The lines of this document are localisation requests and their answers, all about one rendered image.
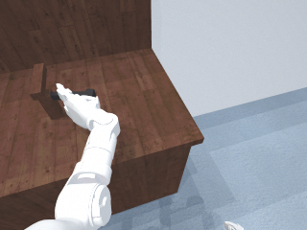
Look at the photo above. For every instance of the tap lever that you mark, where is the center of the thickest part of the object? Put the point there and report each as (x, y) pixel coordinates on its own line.
(88, 92)

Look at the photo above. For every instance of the counter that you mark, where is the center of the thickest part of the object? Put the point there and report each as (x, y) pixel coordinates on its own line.
(105, 45)

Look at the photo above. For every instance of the left robot upper arm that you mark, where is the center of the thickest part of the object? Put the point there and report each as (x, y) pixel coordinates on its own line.
(83, 206)

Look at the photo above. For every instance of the left robot forearm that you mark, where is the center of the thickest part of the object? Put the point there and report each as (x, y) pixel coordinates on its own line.
(95, 165)

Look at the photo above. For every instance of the left robot hand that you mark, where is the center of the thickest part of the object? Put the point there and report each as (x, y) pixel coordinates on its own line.
(77, 107)

